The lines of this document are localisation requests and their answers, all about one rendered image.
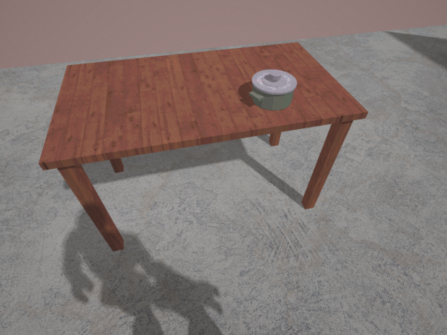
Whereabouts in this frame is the pot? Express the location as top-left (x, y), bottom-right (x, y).
top-left (249, 86), bottom-right (294, 111)

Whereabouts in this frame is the lid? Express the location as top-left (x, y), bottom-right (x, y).
top-left (252, 69), bottom-right (297, 95)

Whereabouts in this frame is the table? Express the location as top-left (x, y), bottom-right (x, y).
top-left (38, 42), bottom-right (368, 251)

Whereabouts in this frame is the knob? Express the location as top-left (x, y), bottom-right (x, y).
top-left (269, 70), bottom-right (281, 81)

